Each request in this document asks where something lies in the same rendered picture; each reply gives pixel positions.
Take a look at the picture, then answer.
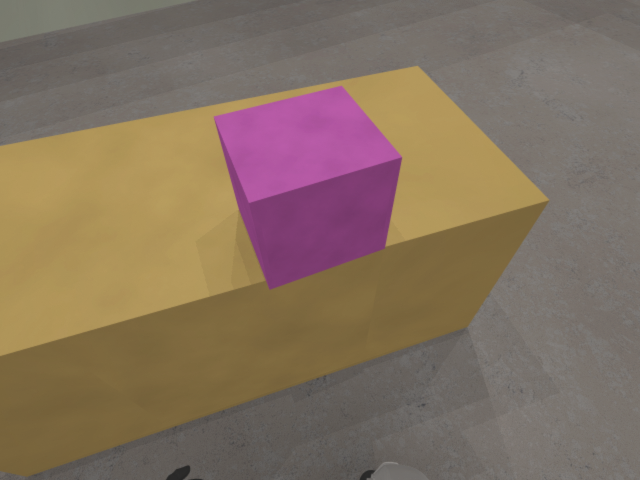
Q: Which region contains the carton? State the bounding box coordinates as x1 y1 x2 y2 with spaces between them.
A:
214 86 402 290

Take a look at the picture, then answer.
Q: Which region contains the right robot shin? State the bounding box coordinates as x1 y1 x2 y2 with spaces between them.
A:
373 462 399 474

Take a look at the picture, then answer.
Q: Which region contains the pedestal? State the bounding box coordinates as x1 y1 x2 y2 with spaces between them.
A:
0 66 550 477

